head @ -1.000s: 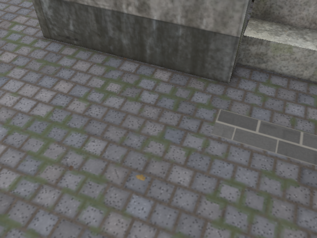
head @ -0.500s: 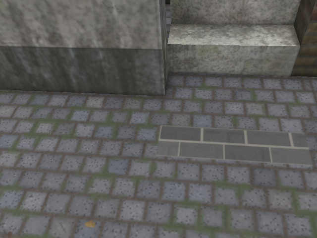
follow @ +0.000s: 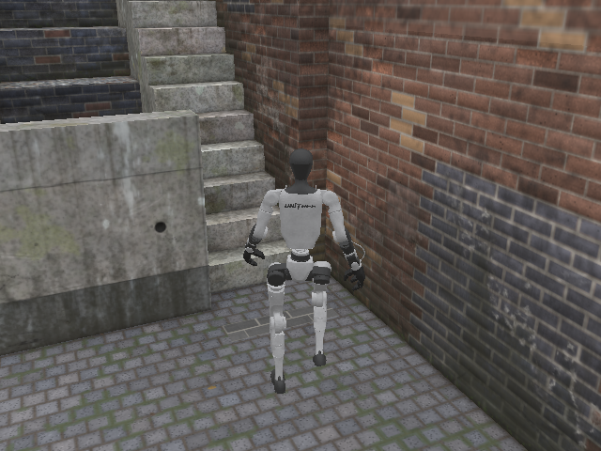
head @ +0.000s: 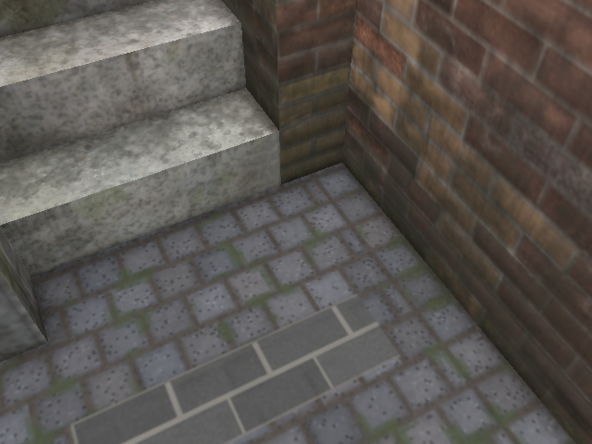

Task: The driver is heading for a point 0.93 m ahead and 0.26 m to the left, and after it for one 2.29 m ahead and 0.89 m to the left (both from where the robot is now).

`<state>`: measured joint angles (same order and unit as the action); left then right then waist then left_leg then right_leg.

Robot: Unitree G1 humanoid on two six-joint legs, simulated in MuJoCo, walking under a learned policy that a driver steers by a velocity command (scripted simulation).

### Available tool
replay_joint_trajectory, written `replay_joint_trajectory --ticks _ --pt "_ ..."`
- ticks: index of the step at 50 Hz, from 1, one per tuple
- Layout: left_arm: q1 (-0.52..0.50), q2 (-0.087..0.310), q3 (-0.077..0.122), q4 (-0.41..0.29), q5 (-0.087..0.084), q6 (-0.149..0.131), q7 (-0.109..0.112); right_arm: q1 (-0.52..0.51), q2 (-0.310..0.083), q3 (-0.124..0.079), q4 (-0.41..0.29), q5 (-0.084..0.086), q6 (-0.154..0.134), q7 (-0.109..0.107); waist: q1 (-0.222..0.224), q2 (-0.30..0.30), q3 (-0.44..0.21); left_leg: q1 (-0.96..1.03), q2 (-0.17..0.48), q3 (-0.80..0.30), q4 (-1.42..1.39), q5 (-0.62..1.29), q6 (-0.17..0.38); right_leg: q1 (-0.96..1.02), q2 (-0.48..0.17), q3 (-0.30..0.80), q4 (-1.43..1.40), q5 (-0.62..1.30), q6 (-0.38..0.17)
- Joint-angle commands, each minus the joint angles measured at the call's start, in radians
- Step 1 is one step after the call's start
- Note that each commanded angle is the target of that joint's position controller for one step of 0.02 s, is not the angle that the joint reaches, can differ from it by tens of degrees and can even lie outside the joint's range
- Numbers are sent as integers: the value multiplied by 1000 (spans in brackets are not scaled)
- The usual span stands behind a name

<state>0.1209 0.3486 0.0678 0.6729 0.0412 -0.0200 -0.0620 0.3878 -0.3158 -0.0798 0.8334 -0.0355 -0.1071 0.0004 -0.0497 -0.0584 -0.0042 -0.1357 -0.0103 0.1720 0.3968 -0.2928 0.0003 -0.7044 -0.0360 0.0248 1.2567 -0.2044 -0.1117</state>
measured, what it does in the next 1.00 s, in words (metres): walks ahead, turning left: right foot, then left foot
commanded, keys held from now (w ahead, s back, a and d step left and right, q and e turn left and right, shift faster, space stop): w+q+shift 0.96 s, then w+e+shift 0.04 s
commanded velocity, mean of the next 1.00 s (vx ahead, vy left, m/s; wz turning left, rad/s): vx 0.87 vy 0.02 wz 0.62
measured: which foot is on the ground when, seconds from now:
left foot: down 0.00-0.22, up 0.24-0.66, down 0.68-1.00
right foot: up 0.00-0.18, down 0.20-0.66, up 0.68-1.00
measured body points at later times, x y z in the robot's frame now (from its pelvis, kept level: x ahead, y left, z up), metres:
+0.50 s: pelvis +0.45 +0.00 +0.00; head +0.48 +0.00 +0.45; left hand +0.34 +0.27 -0.13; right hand +0.70 -0.22 -0.09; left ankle +0.59 +0.16 -0.65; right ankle +0.34 -0.12 -0.74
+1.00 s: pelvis +0.85 +0.15 +0.01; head +0.88 +0.21 +0.45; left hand +0.92 +0.46 -0.09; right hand +1.02 -0.11 -0.09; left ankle +0.78 +0.14 -0.74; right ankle +1.09 +0.08 -0.64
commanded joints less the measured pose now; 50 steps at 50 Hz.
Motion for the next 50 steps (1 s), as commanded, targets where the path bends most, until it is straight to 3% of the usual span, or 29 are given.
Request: replay_joint_trajectory --ticks 1,6,8,9,10,11,12,13,14,16,21,26,27,28,29,31,32,33,34,35,36,37,39,41,45,47,48,49,50 --pt "-31 -38 -34 -98 1 -4 -15 -45 -36 16 -36 -4 -49 17 92 115 121 -95 259 -223 -322 69 129 -89 -32 133 -127 124 13" --pt "-201 -22 -52 -116 9 -42 -37 30 -143 5 5 20 -40 22 57 65 140 -69 227 -124 -370 539 156 260 20 -107 -591 233 4" --pt "-135 22 -34 -92 19 -47 -9 61 -212 -4 30 24 -25 12 94 137 47 88 246 -118 -156 1008 147 370 82 -119 -642 63 -10" --pt "39 59 -16 -42 22 -52 10 60 -225 -5 38 25 -10 6 181 163 -52 61 234 -114 69 1076 136 579 108 -109 -684 21 -21" --pt "245 113 10 20 35 -58 32 37 -212 2 28 29 -5 6 282 168 -158 -134 180 -111 360 870 120 879 40 -45 -688 0 -27" --pt "373 210 30 35 62 -65 59 72 -59 35 -7 10 -9 13 267 -41 -306 -362 81 -142 755 53 133 1096 -271 304 -720 -399 -18" --pt "357 229 32 14 63 -65 67 143 -9 43 -41 71 -10 17 209 -183 -466 -570 -14 -263 1026 -192 132 1167 -460 796 -952 -666 -77" --pt "268 162 25 28 43 -63 64 22 -80 27 -50 61 -1 15 186 -60 -272 -665 45 -271 1029 -58 136 1012 -396 694 -1019 -620 -53" --pt "209 96 10 42 23 -71 61 -30 -69 29 -55 46 3 24 151 -23 -138 -664 89 -258 947 25 130 873 -348 500 -1003 -418 -44" --pt "171 36 -1 72 10 -83 59 -21 -22 38 -33 16 27 38 84 -10 -57 -586 140 -257 869 61 106 707 -268 276 -1042 -157 -18" --pt "204 -46 -24 158 -25 -122 58 -198 45 45 -115 4 74 65 41 -18 75 -688 176 -204 788 200 85 634 -209 -60 -1142 173 35" --pt "206 11 -14 191 -20 -155 62 -381 18 51 -194 4 71 96 23 10 159 -531 101 -57 405 433 133 599 -151 -306 -1209 443 79" --pt "263 110 20 213 -52 -124 117 -354 35 56 -195 -30 97 153 -18 116 212 -592 67 3 308 374 140 677 -212 -279 -1055 924 119" --pt "359 203 53 252 -69 -98 180 -320 41 57 -212 -62 142 201 -58 106 141 -598 45 47 292 276 169 804 -260 -264 -918 1281 154" --pt "314 220 62 240 -65 -93 209 -292 34 58 -213 -62 168 215 -98 57 62 -489 38 43 256 279 182 805 -285 -283 -861 1353 169" --pt "140 214 74 182 -55 -86 196 -22 -54 20 -119 5 162 170 -234 -23 -69 -35 -17 6 239 361 166 638 -258 -278 -640 1282 102" --pt "85 167 69 164 -62 -71 168 116 -133 -14 -41 10 145 136 -259 -5 -118 131 -61 -23 194 350 171 589 -205 -241 -441 1133 73" --pt "123 58 30 168 -18 -73 99 147 -153 -40 8 30 100 58 -212 -11 -102 289 -18 -175 181 219 210 410 -45 -233 -128 213 75" --pt "95 -50 7 125 5 -79 76 121 -272 -63 32 9 83 27 -134 143 26 243 91 -406 208 522 197 173 100 -206 223 -301 85" --pt "300 -67 -9 62 -21 -88 83 29 -359 -76 -28 -29 72 4 32 224 -215 470 270 -891 -23 410 405 -42 121 -1 372 -254 105" --pt "337 -18 -16 74 -14 -115 84 -44 -301 -79 -74 -18 64 8 35 100 -265 461 313 -1043 -169 105 421 -45 45 90 246 -121 95" --pt "260 38 -15 89 -14 -120 82 -104 -203 -59 -87 -6 61 10 38 0 -147 299 268 -975 -206 3 397 -12 12 77 161 -46 105" --pt "178 52 -19 95 28 -89 90 -108 -150 -34 -87 20 35 15 49 -109 -88 100 195 -801 -203 161 339 110 -25 82 4 -47 131" --pt "91 4 -31 52 46 -52 86 -46 -115 -19 -55 22 20 -9 54 -61 -48 -5 173 -707 -191 450 298 170 -17 96 -117 -72 157" --pt "-52 -40 -63 -37 10 -25 84 -8 -171 -36 -38 49 24 -17 18 30 4 -97 58 -558 -72 665 145 145 12 23 -352 69 178" --pt "-67 -43 -58 -49 3 -10 64 24 -129 -32 -52 40 47 -32 -21 169 -73 -61 26 -534 -25 707 85 156 51 -11 -302 140 171" --pt "-80 -34 -50 -71 -3 -5 53 22 -117 -24 -66 48 47 -37 -20 199 -47 -56 18 -534 6 773 99 117 50 -11 -303 160 163" --pt "-63 -41 -36 -72 -9 -7 59 36 -112 -16 -76 24 41 -39 -16 258 -80 75 78 -630 54 806 127 -30 38 -3 -116 87 154" --pt "-64 -45 -35 -82 9 -8 63 81 -123 -14 -73 19 35 -44 -20 234 -81 202 128 -660 71 808 156 -211 7 3 27 22 148"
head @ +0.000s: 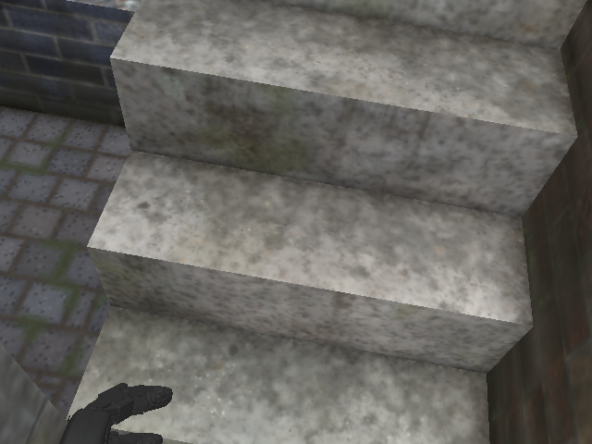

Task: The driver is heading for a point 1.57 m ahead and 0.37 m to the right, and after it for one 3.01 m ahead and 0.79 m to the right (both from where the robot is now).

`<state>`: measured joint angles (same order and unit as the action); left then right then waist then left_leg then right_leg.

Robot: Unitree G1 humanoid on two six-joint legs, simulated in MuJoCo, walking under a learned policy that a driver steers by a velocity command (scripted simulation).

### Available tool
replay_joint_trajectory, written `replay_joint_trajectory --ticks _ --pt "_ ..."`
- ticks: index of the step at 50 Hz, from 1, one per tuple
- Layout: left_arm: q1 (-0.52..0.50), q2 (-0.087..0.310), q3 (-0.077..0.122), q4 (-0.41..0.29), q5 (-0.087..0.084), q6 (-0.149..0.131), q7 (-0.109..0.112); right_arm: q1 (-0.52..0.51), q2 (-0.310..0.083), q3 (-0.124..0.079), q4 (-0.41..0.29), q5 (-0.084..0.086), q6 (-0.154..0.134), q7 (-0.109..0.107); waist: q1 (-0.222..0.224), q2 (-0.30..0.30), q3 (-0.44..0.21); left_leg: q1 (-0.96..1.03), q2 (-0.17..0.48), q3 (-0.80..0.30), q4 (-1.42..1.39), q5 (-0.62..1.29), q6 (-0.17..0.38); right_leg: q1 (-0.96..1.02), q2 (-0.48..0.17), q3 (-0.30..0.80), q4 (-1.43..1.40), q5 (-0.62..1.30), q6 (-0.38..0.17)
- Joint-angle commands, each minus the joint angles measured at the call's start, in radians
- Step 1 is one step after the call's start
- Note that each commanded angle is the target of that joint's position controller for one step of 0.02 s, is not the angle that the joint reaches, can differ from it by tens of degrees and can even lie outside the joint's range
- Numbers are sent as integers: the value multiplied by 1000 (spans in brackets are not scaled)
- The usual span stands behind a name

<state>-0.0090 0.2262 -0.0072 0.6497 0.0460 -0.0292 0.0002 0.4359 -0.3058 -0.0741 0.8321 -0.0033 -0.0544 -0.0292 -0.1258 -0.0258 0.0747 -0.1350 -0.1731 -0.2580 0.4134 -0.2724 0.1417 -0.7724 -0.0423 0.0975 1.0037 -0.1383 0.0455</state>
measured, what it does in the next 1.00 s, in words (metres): climbs, turning right: right foot 0.22 m higher, then left foot 0.22 m higher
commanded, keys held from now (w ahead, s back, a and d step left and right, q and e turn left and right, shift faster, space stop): w+e+shift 0.72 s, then w+shift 0.12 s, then w+q+shift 0.16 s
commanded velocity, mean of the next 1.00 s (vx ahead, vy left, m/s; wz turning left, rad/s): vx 0.79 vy -0.06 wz -0.44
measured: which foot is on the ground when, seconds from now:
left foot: down 0.00-0.26, up 0.28-0.66, down 0.68-0.90, up 0.92-1.00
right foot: up 0.00-0.22, down 0.24-0.64, up 0.66-0.88, down 0.90-0.98, up 1.00-1.00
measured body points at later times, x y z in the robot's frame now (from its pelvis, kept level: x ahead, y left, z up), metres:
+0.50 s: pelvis +0.39 -0.13 +0.19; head +0.44 -0.17 +0.64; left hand +0.30 +0.14 +0.08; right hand +0.43 -0.35 +0.03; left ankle +0.43 +0.00 -0.23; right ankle +0.33 -0.18 -0.53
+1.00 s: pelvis +0.65 -0.22 +0.49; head +0.68 -0.29 +0.93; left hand +0.90 -0.05 +0.43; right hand +0.73 -0.49 +0.33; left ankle +0.62 -0.04 -0.09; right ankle +0.56 -0.30 -0.14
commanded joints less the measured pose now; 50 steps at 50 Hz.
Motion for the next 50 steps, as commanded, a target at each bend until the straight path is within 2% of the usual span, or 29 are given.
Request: replay_joint_trajectory --ticks 1,5,8,10,11,12,13,14,15,17,20,23,25,29,32,33,34,35,36,37,38,40,43,44,45,46,47,48,50 --pt "54 73 40 -69 23 -3 3 70 -155 -27 -80 -20 -18 -20 34 183 -183 312 327 -245 81 834 32 -286 1 -83 468 -112 -24" --pt "-240 -10 11 -233 15 -12 75 272 -141 -22 -10 -56 -45 -38 -62 242 19 494 380 -127 129 1165 26 -903 35 -83 1211 -679 -106" --pt "-329 -44 -24 -305 -56 -30 74 245 -154 -16 56 -76 -69 -38 13 217 96 435 450 54 16 1330 -63 -986 85 -34 1194 -985 -195" --pt "-151 -50 -53 -282 -67 -11 56 34 -151 -5 1 -45 -55 -25 173 69 -2 103 387 278 -148 1522 -136 -461 63 -205 709 -763 -239" --pt "61 43 -42 -229 -31 0 42 -106 -174 1 -31 27 -67 -6 313 20 -223 -253 370 217 -152 1678 -17 325 122 -183 307 -447 -224" --pt "439 95 6 -96 -27 17 55 -205 -339 -47 -13 111 -79 -5 530 154 -430 -281 368 182 89 1859 -17 796 179 -152 222 -154 -143" --pt "687 236 67 96 -7 44 49 -192 -297 -42 18 78 -80 -12 572 -7 -514 -247 273 105 613 1511 -22 871 312 55 41 -271 -181" --pt "715 360 94 167 25 61 89 -172 -116 -7 -40 25 -88 56 423 -622 -530 -415 -92 76 1098 214 -91 859 29 796 -505 -105 -270" --pt "511 301 103 131 -39 46 98 -23 -92 9 -33 -41 -100 97 225 -492 -563 -407 -35 26 1289 182 -85 853 -43 1065 -650 -200 -243" --pt "421 183 103 234 -65 23 100 -271 -49 21 60 -64 -76 125 207 -33 -304 -517 37 77 1379 267 -100 579 -37 869 -567 -359 -341" --pt "413 1 71 356 -67 -3 70 -344 35 55 31 -57 -51 104 175 -28 -172 -750 46 153 1612 231 -97 564 29 551 -461 -49 -331" --pt "525 100 99 401 -88 -44 43 -442 223 115 -96 -93 -43 74 172 22 -55 -1199 99 233 1926 -76 -58 696 6 350 -513 287 -298" --pt "533 -6 71 373 -78 -55 18 -594 315 151 -175 -83 -24 68 162 10 26 -1236 114 335 1840 -229 -33 478 40 229 -618 250 -203" --pt "537 60 71 303 -95 -28 72 -752 227 172 -362 -59 48 29 175 -73 7 -963 115 463 1544 -232 -45 268 -18 217 -932 799 -217" --pt "389 185 134 194 -144 -65 103 -376 19 80 -221 30 29 23 -11 -194 -470 -185 84 410 929 140 23 463 -1 171 -538 2115 -99" --pt "405 179 135 198 -108 -84 113 -202 -21 64 -160 6 12 50 -48 -232 -599 111 75 339 661 -13 50 415 95 97 -378 2073 -8" --pt "301 185 141 150 -33 -113 108 -140 -50 29 -165 53 10 40 -113 -211 -597 170 46 295 366 -53 5 430 111 122 -57 1799 -38" --pt "342 159 168 152 -86 -129 91 -269 -122 -11 -69 70 27 55 -25 293 -537 113 184 226 221 278 141 420 207 86 508 504 51" --pt "479 133 168 97 -126 -132 83 -290 -125 -28 -34 -15 33 52 115 307 -638 542 548 -112 318 987 366 -115 232 117 1209 -275 77" --pt "260 88 140 -38 -107 -122 113 -206 -127 -46 -20 -78 36 13 32 163 -557 519 631 -256 294 763 366 -391 155 68 1513 -349 -3" --pt "139 -6 96 -109 -62 -100 100 -285 -69 -36 51 -104 6 -15 70 237 -351 483 617 -178 149 436 249 -641 96 206 1632 -537 -66" --pt "75 -5 64 -104 -12 -46 73 -342 2 -16 97 -91 -37 -29 123 43 -82 181 597 16 8 334 102 -624 29 242 1536 -608 -117" --pt "232 28 68 -91 -86 30 127 -581 -54 4 62 -54 -78 2 290 -145 154 -459 463 453 -222 551 -13 -125 100 -46 985 -557 -101" --pt "400 41 69 -53 -62 45 137 -792 -101 10 15 -15 -64 -15 410 -120 160 -649 294 599 -139 647 -70 222 110 -96 493 -453 -51" --pt "676 90 78 57 -101 17 130 -966 -143 1 -42 -10 -60 -18 551 -218 58 -765 209 597 158 521 -64 590 190 -203 54 -74 -6" --pt "740 70 92 87 -67 -7 143 -758 -132 -12 -33 62 -36 4 565 -405 -162 -699 138 484 637 388 -122 876 80 63 -393 409 -137" --pt "704 172 108 88 -79 -4 186 -581 -104 -2 -51 13 -12 49 463 -682 -394 -763 50 217 1256 -357 -206 1024 -118 383 -408 950 -209" --pt "783 146 80 84 -110 -15 221 -662 -37 22 -115 -62 -14 96 457 -512 -279 -966 14 22 1401 -460 -223 1005 -112 303 -259 889 -139" --pt "530 183 82 9 -56 -17 252 -657 33 21 -116 -78 5 123 301 -9 -104 -1095 47 41 1355 -315 -216 832 -105 230 -281 361 -46"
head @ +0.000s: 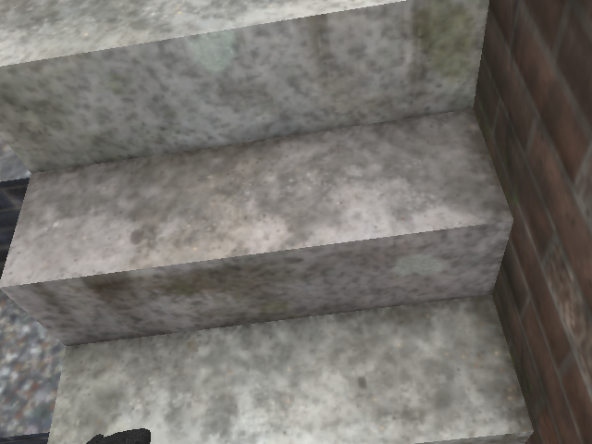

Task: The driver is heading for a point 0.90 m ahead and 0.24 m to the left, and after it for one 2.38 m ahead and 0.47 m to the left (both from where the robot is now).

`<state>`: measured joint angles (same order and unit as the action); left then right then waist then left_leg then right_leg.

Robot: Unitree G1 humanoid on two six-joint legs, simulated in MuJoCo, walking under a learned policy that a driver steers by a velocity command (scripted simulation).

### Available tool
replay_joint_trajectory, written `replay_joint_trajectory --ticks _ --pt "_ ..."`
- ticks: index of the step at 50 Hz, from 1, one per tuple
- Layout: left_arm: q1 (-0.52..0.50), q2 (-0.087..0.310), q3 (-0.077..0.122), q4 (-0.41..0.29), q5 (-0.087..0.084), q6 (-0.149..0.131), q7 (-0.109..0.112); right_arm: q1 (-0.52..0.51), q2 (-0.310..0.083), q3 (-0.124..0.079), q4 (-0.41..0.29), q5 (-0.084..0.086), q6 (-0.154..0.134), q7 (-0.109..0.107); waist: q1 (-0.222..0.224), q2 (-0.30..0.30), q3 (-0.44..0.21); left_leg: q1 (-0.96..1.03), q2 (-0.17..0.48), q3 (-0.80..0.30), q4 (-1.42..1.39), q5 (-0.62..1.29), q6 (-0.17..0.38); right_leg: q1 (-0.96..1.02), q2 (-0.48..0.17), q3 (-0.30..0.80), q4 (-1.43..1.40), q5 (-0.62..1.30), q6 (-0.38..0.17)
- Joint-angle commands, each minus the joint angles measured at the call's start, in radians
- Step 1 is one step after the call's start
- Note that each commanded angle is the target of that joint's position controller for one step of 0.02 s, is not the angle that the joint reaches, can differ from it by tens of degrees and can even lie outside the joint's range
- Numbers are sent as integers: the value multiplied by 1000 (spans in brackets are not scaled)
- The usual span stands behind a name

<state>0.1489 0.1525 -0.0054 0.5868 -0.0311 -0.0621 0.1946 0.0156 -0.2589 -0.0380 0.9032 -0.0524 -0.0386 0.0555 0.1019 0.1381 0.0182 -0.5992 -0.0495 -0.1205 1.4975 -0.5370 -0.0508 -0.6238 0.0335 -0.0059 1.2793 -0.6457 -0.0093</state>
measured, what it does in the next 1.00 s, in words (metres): steps to the left, turning left: right foot 0.18 m lower, then left foot 0.16 m higher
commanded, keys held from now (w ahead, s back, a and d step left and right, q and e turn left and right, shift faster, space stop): w+q+shift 0.66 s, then q+shift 0.02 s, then e+shift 0.32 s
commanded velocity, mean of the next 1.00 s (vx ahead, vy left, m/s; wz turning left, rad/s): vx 0.19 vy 0.06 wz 0.51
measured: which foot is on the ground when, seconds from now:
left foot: up 0.00-0.12, down 0.14-0.38, up 0.40-0.84, down 0.86-1.00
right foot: up 0.00-0.08, down 0.10-0.16, up 0.18-0.40, down 0.42-0.86, up 0.88-1.00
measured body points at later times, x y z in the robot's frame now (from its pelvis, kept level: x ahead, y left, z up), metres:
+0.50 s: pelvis +0.06 -0.04 +0.07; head +0.11 -0.09 +0.51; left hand +0.28 +0.21 +0.08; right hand +0.29 -0.19 -0.07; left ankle +0.00 +0.09 -0.39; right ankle +0.17 -0.21 -0.59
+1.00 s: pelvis -0.02 +0.11 -0.07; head -0.01 +0.20 +0.37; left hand +0.01 +0.40 -0.22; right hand +0.17 -0.08 -0.15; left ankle -0.12 +0.22 -0.80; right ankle +0.02 -0.07 -0.48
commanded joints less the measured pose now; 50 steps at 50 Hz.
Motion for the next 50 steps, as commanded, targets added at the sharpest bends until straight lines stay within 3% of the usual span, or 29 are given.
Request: replay_joint_trajectory --ticks 1,3,4,5,7,8,9,10,12,14,16,19,20,21,22,23,25,29,33,35,39,42,43,44,45,46,47,48,50 --pt "247 221 84 65 30 -4 62 -311 -52 -21 -219 -52 -7 30 70 -34 25 -541 -43 -34 210 -36 29 579 -124 186 -767 721 36" --pt "177 169 75 97 81 -38 -29 -305 -68 -19 -301 0 -5 -43 26 -57 47 -560 -55 107 217 -212 107 690 -161 27 -1109 989 18" --pt "178 98 45 134 62 -42 -83 -258 -34 7 -355 -7 31 -77 -35 -137 48 -443 -113 145 201 -276 126 664 -176 -45 -1310 1211 41" --pt "-46 149 45 87 28 -61 -136 -66 -46 5 -400 -15 72 -106 -238 -127 -56 -95 -132 140 -25 -388 143 527 -182 -104 -1264 1715 66" --pt "-161 344 127 -41 -62 -74 -149 309 -122 -22 -322 -13 95 -69 -428 -69 -523 401 -161 98 -725 248 132 662 -216 -28 -488 2280 -55" --pt "-187 288 120 -46 -104 -63 -167 224 -137 -47 -318 -1 111 -81 -412 80 -535 417 -103 -150 -785 453 333 454 -15 -81 8 1193 13" --pt "-225 245 81 -127 -44 -41 -191 144 -235 -81 -308 -6 132 -83 -336 456 -572 684 -6 -392 -635 1214 537 -107 199 -41 542 298 85" --pt "-307 162 50 -144 37 -47 -174 273 -241 -120 -304 -2 137 -117 -366 285 -665 869 35 -516 -704 979 556 -353 229 154 935 272 43" --pt "-177 119 5 -174 45 -15 -163 103 -197 -105 -345 7 149 -173 -228 14 -474 529 72 -747 -848 323 462 -385 153 251 958 360 62" --pt "-188 163 23 -202 60 21 -158 42 -90 -64 -327 13 127 -202 -178 -10 -185 116 51 -790 -850 334 468 -400 161 328 1134 188 116" --pt "-121 237 53 -224 72 35 -153 -86 -77 -53 -357 8 105 -187 -85 -24 -156 -134 72 -716 -724 590 419 -274 100 451 1123 -55 90" --pt "250 213 16 -97 35 44 -170 -434 16 -37 -407 37 112 -176 173 -325 -114 -760 -239 -115 -532 398 122 648 -20 124 -276 401 42" --pt "20 70 -10 -120 34 50 -107 -112 0 -82 -294 57 125 -158 80 -680 -93 -537 -307 -36 -142 -88 98 663 -106 58 -976 836 57" --pt "-169 2 -34 -116 52 52 -91 102 -49 -106 -240 25 101 -131 -72 -600 -123 -260 -273 -48 394 -164 82 432 -149 -9 -980 1009 61" --pt "-102 81 0 -122 24 25 -69 175 -143 -142 -285 -3 72 -85 -131 -408 -271 -253 -168 -137 732 -211 0 487 -512 420 -707 1664 -188" --pt "-40 206 51 -94 31 13 -47 215 -206 -138 -276 -48 81 -62 -132 -275 -328 -428 -96 -281 928 -65 -29 620 -675 676 -728 1474 -343" --pt "-50 175 75 -67 40 32 -44 -8 -135 -84 -326 -84 103 -3 -138 -198 -170 -595 -20 -246 766 226 -23 521 -473 528 -678 315 -164" --pt "5 222 100 -8 40 65 -56 -23 -57 -71 -323 -17 131 65 -189 -225 -25 -382 -57 -143 485 395 -15 236 -398 252 -694 60 -48" --pt "-20 268 113 15 39 34 -92 17 54 -42 -338 23 137 42 -238 -328 35 -267 -19 -114 253 556 27 34 -435 135 -605 -131 -74" --pt "-373 235 81 -141 8 -11 -185 178 24 -35 -283 91 81 16 -327 -443 -18 64 39 -45 -112 488 94 -233 -388 -38 -646 -312 -43" --pt "24 257 87 -89 23 19 -153 68 -55 -52 -304 43 69 -39 -72 -547 -109 295 186 81 -882 605 159 177 -321 -16 -465 -65 -79" --pt "82 193 77 -90 24 58 -120 205 -4 -17 -212 12 57 -1 -130 -221 -18 580 154 236 -1449 1026 99 58 -70 -65 49 406 -99" --pt "31 109 65 -113 12 56 -113 289 45 16 -196 6 40 19 -173 -64 2 651 191 137 -1422 1123 53 -116 21 -22 342 130 -81" --pt "109 -33 48 -109 -19 64 -110 328 10 35 -169 16 26 15 -107 166 62 620 247 89 -1231 1710 -106 -280 104 14 660 -31 -58" --pt "234 -24 53 -67 -80 15 -108 522 -174 -17 -103 -12 8 12 -92 527 -61 911 276 247 -764 2573 -199 -581 106 -43 914 -167 38" --pt "-109 41 44 -95 -19 -24 -148 822 -155 -35 -69 53 1 -12 -351 399 -63 793 200 179 -800 2434 -233 -540 51 -86 868 -99 34" --pt "-208 -1 43 -120 2 -32 -174 784 -81 -24 -45 23 39 -29 -317 385 -127 771 198 146 -807 2100 -103 -574 38 -113 946 18 48" --pt "-56 39 55 -41 -38 -15 -191 562 -205 -74 -162 0 72 -52 -226 374 -292 796 341 -6 -926 1521 78 -515 -41 -72 939 87 68" --pt "-130 94 79 26 -13 20 -194 439 -164 -66 -232 9 53 -69 -226 289 -203 752 395 -22 -991 979 200 -571 7 -7 971 253 61"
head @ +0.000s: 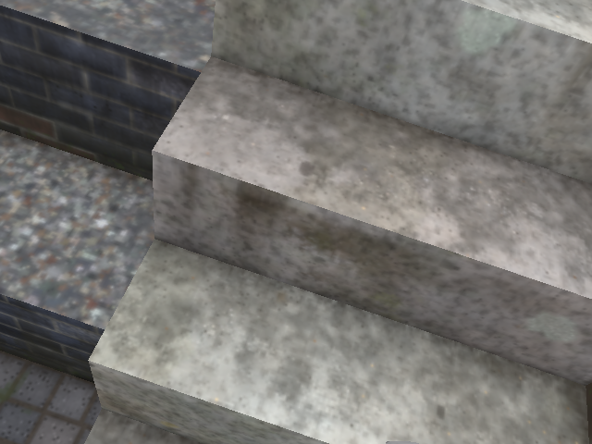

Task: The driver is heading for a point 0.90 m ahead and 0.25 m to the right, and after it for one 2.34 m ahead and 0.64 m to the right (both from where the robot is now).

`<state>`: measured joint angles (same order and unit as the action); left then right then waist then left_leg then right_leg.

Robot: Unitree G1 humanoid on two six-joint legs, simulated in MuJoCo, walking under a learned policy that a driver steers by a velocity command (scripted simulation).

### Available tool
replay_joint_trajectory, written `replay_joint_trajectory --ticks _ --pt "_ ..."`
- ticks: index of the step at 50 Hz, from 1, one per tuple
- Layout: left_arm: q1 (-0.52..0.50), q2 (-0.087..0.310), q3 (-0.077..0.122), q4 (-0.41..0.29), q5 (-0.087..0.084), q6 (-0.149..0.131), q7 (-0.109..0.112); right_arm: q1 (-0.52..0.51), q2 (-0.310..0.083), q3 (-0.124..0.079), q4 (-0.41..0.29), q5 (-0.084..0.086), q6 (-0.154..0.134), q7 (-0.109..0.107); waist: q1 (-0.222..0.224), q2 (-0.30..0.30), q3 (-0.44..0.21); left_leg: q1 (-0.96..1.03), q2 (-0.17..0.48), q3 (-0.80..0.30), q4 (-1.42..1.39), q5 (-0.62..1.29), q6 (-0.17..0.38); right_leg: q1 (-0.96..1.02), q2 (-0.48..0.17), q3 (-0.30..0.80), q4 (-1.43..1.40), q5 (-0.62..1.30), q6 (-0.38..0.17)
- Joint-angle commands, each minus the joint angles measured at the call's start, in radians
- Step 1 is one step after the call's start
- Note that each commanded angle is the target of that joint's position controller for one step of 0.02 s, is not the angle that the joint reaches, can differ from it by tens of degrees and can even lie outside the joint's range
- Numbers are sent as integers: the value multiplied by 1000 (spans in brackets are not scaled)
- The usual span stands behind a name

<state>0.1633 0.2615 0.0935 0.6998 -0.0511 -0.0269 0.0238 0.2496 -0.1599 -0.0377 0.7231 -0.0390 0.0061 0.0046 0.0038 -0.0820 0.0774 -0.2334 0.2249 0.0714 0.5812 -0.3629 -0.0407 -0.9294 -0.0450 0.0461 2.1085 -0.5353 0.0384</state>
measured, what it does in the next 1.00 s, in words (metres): walks ahead, turning right: right foot 0.22 m higher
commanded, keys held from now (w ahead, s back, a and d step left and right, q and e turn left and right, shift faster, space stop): e+shift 0.16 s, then w+e+shift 0.36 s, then w+q+shift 0.48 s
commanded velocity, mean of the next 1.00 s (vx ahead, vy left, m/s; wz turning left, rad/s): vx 0.61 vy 0.14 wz -0.32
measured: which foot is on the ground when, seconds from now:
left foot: down 0.00-0.46, up 0.48-1.00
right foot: up 0.00-0.38, down 0.40-1.00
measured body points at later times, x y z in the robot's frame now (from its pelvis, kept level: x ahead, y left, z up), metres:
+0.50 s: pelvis +0.05 -0.05 +0.05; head +0.07 -0.05 +0.50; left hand +0.35 +0.08 -0.01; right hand -0.01 -0.29 -0.08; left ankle -0.04 +0.15 -0.61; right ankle +0.04 -0.13 -0.53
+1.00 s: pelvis +0.22 -0.12 +0.22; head +0.26 -0.18 +0.66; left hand +0.33 +0.15 +0.11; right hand +0.35 -0.39 +0.11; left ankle +0.37 -0.04 -0.23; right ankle +0.04 -0.13 -0.52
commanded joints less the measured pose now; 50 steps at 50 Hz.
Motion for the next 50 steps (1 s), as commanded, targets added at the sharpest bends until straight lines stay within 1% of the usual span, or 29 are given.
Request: replay_joint_trajectory --ticks 1,2,3,5,7,8,12,15,17,19,20,21,22,23,24,25,27,28,29,31,33,35,37,39,41,45,48,49,50 --pt "-172 -27 -25 -97 12 -2 -18 173 -266 -60 -79 -9 -6 -25 -96 496 -236 364 191 -225 -129 715 228 -278 77 -37 170 123 4" --pt "-172 -19 -21 -94 29 4 -18 91 -251 -48 -118 -12 -29 -36 -53 432 -228 316 249 -229 -171 614 233 -231 66 53 145 189 -4" --pt "-219 17 -10 -54 42 13 -16 106 -222 -45 -114 -5 -57 -42 -67 400 -183 296 265 -228 -214 475 238 -279 117 36 160 223 -7" --pt "-261 2 -4 -54 81 36 -12 126 -200 -43 -109 15 -88 -46 -46 369 -124 305 272 -207 -249 460 234 -333 132 29 194 198 -25" --pt "-289 -27 -8 -59 84 49 -24 177 -202 -51 -91 24 -98 -51 -35 303 -117 343 258 -132 -245 537 233 -346 125 7 191 143 -39" --pt "-328 -48 -12 -74 81 53 -29 218 -196 -54 -79 11 -101 -54 -43 273 -102 352 253 -100 -235 562 222 -364 118 -9 184 106 -43" --pt "-493 -133 -44 -172 86 77 -29 378 -195 -66 53 -20 -153 -41 -105 227 -33 426 252 -63 -365 184 207 -549 85 -44 348 23 -115" --pt "-474 -73 -37 -246 69 79 -4 272 -203 -71 84 -22 -178 -39 -36 168 0 264 191 101 -500 137 177 -359 36 -80 104 82 -135" --pt "-475 -120 -56 -286 60 98 18 233 -192 -72 121 -18 -168 -21 23 196 48 204 102 229 -508 236 132 -307 -44 -102 -248 76 -183" --pt "-420 -96 -61 -289 73 115 37 199 -197 -72 141 -4 -157 -18 53 163 -27 145 46 320 -511 553 152 0 -25 -216 -637 104 -234" --pt "-181 -80 -59 -234 17 143 69 186 -297 -77 133 43 -151 -22 120 282 -134 146 89 285 -404 1415 255 223 101 -317 -695 -387 -230" --pt "-32 -45 -44 -164 4 123 78 178 -311 -81 123 62 -148 -14 190 210 -299 216 87 237 -101 1879 252 431 181 -250 -756 -258 -256" --pt "151 22 -22 -147 19 101 85 70 -374 -98 58 103 -137 8 274 185 -454 127 70 207 180 1717 200 753 185 -126 -1010 -21 -251" --pt "223 96 21 -116 9 89 108 -36 -348 -101 -25 85 -134 46 304 72 -455 -229 -59 171 523 810 96 989 137 163 -1274 148 -294" --pt "96 170 42 -124 30 85 125 -146 -172 -52 -115 35 -131 75 225 -148 -395 -547 -245 55 989 119 28 911 73 551 -1527 17 -352" --pt "-53 119 14 -157 71 61 108 -191 -42 -7 -190 -18 -121 81 119 -150 -334 -645 -254 -100 1328 138 22 725 50 566 -1489 57 -330" --pt "-173 -5 -37 -156 80 24 93 -146 12 25 -223 -60 -72 55 -43 18 -149 -651 -258 -138 1451 265 33 426 77 423 -1342 110 -290" --pt "-169 -11 -32 -115 104 32 110 -115 19 26 -252 -63 -38 62 -87 168 -115 -703 -275 -141 1608 299 39 385 63 488 -1358 -80 -194" --pt "-147 -16 -43 -84 109 25 111 -96 35 33 -246 -64 -16 55 -107 186 -77 -737 -288 -147 1701 308 35 348 61 455 -1344 -65 -166" --pt "-81 7 -55 -49 124 -13 101 -86 59 39 -227 -34 19 26 -120 136 -65 -849 -331 -298 1793 284 50 383 -18 380 -1375 42 -163" --pt "-90 15 -50 -38 122 -43 96 -67 -2 23 -203 -15 52 13 -146 78 -26 -825 -370 -350 1718 246 58 308 -101 250 -1457 103 -136" --pt "-166 31 -46 -75 117 -51 115 -69 -88 -12 -209 -16 85 2 -171 114 -15 -735 -408 -247 1610 273 40 247 -176 155 -1541 264 -152" --pt "-27 27 -42 -26 122 -52 126 -105 -89 -24 -204 -17 120 -18 -98 101 -51 -910 -403 -179 1802 251 41 498 -263 134 -1584 325 -185" --pt "212 59 -18 39 132 -55 129 -233 -13 -1 -229 -21 93 -4 21 95 -15 -1197 -373 -205 1978 49 56 826 -310 108 -1639 438 -200" --pt "348 101 -3 80 138 -63 143 -333 19 14 -263 -16 71 9 71 91 21 -1392 -350 -207 2028 -97 89 1062 -331 102 -1685 467 -183" --pt "324 94 -18 112 140 -99 114 -415 -4 19 -317 8 64 21 12 68 39 -1367 -347 -137 1915 -170 126 1044 -285 -86 -1800 724 -143" --pt "389 70 -22 180 113 -87 91 -502 5 41 -369 30 81 22 7 -61 4 -1212 -311 48 1556 -303 175 1055 -205 -238 -1983 1126 -139" --pt "205 108 -35 118 71 -79 77 -390 -24 55 -347 89 62 44 -109 -55 27 -696 -313 149 868 -332 206 779 -134 -370 -2058 1531 -132" --pt "279 169 -16 107 21 -53 89 -222 -112 34 -278 101 62 44 -124 -48 -151 -263 -431 251 731 -340 177 703 -170 -313 -1908 1954 -218"
Keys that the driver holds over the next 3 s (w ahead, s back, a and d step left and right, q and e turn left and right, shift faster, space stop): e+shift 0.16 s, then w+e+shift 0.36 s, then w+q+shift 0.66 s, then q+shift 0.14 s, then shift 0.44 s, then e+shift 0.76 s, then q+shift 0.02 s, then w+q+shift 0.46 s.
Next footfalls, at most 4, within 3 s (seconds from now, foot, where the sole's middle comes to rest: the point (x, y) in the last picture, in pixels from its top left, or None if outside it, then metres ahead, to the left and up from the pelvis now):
0.40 right None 0.08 -0.15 -0.56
1.06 left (343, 355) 0.44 -0.10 -0.33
1.56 right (516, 209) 0.61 -0.32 -0.13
2.04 left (308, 364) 0.43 -0.05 -0.35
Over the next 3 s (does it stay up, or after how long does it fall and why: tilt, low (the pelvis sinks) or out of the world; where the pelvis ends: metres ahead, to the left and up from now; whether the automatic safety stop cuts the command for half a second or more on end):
stays up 0.48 -0.08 0.44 its command is cut before an obstacle after 0.6 s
